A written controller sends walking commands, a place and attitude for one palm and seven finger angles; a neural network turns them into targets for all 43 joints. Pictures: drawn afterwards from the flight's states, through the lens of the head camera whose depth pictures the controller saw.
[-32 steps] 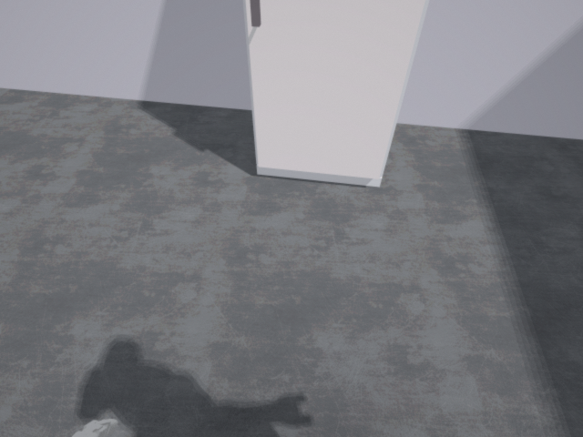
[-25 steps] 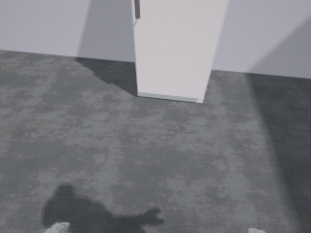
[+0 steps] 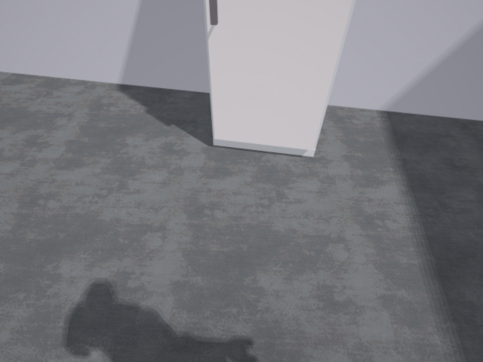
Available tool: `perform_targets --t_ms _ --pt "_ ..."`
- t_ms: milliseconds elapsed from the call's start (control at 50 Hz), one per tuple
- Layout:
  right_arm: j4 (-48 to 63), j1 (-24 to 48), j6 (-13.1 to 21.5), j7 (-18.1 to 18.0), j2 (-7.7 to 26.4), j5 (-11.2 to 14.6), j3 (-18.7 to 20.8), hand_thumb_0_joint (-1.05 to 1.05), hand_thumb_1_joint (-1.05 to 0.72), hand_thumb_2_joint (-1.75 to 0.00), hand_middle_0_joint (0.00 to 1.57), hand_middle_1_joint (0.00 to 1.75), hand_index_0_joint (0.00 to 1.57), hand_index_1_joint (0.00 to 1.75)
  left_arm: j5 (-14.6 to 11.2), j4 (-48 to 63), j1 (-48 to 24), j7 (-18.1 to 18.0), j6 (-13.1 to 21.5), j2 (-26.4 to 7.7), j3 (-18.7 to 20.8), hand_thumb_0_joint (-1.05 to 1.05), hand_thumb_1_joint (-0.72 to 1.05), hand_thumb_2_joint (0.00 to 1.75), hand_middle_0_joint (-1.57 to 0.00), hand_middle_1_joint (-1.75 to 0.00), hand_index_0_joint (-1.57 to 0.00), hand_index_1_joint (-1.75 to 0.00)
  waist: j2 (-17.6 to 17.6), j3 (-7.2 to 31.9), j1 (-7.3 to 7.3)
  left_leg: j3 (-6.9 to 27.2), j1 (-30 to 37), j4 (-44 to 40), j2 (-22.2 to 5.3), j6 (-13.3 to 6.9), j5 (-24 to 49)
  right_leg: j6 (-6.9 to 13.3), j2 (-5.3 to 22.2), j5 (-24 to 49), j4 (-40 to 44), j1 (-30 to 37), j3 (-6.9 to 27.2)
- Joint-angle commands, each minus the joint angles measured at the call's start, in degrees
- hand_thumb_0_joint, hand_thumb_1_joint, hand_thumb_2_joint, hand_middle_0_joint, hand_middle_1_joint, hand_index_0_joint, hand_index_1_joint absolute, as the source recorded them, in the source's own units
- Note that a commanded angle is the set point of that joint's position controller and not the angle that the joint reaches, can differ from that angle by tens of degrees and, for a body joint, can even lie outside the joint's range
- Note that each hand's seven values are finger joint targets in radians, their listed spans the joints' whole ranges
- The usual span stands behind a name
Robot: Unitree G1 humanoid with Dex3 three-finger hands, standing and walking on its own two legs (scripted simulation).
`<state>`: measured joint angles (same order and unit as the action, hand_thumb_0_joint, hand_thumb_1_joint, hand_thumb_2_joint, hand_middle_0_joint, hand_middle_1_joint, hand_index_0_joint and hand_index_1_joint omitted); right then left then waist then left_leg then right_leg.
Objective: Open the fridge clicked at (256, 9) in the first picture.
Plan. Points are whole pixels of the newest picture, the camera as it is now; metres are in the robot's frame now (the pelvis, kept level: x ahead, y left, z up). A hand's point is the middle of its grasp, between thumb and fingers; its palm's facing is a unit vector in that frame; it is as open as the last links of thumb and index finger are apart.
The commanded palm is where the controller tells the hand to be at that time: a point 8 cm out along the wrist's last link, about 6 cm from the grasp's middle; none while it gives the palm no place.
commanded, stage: stand and wait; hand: left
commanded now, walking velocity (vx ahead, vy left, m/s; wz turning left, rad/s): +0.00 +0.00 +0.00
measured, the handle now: out of the picture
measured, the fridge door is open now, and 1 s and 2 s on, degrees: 0 0 0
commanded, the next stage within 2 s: look at it before walking up in 0.34 s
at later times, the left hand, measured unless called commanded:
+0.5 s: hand out of the picture +0.07 +0.25 -0.16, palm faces -0.02 -0.94 -0.33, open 7.4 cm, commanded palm none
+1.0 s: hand out of the picture +0.07 +0.25 -0.15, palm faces -0.02 -0.94 -0.34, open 7.4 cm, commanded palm none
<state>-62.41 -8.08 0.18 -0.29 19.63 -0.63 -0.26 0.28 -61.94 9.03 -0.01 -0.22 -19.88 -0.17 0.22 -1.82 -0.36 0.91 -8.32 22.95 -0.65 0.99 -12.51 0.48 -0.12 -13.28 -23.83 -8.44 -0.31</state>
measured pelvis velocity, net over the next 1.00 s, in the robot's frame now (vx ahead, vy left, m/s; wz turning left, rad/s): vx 0.00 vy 0.00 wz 0.00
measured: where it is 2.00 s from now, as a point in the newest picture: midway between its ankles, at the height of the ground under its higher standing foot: (234, 340)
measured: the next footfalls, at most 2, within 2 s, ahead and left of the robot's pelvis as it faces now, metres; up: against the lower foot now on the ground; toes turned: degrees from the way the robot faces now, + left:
right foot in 1.76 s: +0.41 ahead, -0.08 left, +0.00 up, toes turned +1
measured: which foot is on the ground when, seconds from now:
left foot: down 0.00-1.00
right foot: down 0.00-1.00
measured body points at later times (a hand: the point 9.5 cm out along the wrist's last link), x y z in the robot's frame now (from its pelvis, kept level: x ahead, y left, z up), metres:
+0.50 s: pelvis +0.00 +0.00 +0.00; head +0.00 +0.00 +0.45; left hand +0.07 +0.30 -0.13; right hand +0.07 -0.29 -0.13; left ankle +0.00 +0.13 -0.74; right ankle +0.00 -0.11 -0.74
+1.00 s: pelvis +0.00 +0.00 +0.00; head +0.00 +0.00 +0.45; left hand +0.07 +0.30 -0.13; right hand +0.08 -0.29 -0.13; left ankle +0.00 +0.13 -0.74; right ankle +0.00 -0.11 -0.74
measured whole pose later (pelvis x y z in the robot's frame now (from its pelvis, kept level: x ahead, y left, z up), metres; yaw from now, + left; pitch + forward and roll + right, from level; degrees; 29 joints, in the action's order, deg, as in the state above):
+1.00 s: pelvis +0.00 +0.00 +0.00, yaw +0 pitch -2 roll +0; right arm -63.1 -6.9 0.6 -0.1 19.4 -0.4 -0.6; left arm 0.5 -62.4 8.1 0.0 0.2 -19.7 -0.4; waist 0.1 -1.7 -0.5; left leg 0.9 -7.5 20.4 -0.7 1.0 -11.2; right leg 0.4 -0.1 -12.0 -21.4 -7.7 -0.3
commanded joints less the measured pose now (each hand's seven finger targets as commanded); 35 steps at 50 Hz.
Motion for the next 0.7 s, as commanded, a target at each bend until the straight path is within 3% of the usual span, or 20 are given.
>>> perform_targets --t_ms 0,240,420,680 --pt "3.6 3.6 1.8 -0.6 11.4 0.1 2.1 0.00 -0.90 -0.90 0.20 0.30 0.20 0.30 0.2 4.0 -3.2 -0.6 1.5 -11.5 2.1 0.00 0.90 0.90 -0.20 -0.30 -0.20 -0.30 -0.4 3.2 0.12 5.0 -0.4 -4.0 -5.7 -2.7 7.2 1.6 7.0 5.5 5.0 0.1 6.3" --pt "2.9 3.0 1.7 -0.4 11.3 0.1 2.1 0.00 -0.90 -0.90 0.20 0.30 0.20 0.30 0.4 3.7 -3.0 -0.5 1.4 -11.4 1.9 0.00 0.90 0.90 -0.20 -0.30 -0.20 -0.30 0.4 1.7 0.12 5.4 -1.2 -4.8 -5.5 -2.6 3.9 1.4 6.8 0.2 6.4 -2.2 6.9" --pt "2.5 3.0 2.0 -0.4 11.2 0.2 2.1 0.00 -0.90 -0.90 0.20 0.30 0.20 0.30 0.3 3.6 -2.8 -0.6 1.7 -11.2 1.9 0.00 0.90 0.90 -0.20 -0.30 -0.20 -0.30 0.2 3.9 0.16 5.1 0.1 -4.4 -6.0 -2.5 8.0 1.4 7.1 6.2 5.4 -0.3 6.5" --pt "2.5 3.6 1.9 -0.5 11.3 0.2 2.0 0.00 -0.90 -0.90 0.20 0.30 0.20 0.30 0.3 3.3 -2.8 -0.6 1.7 -11.3 1.9 0.00 0.90 0.90 -0.20 -0.30 -0.20 -0.30 -0.3 3.4 0.14 5.0 1.1 -4.7 -6.1 -2.4 9.7 1.4 7.1 8.8 5.6 0.1 6.3"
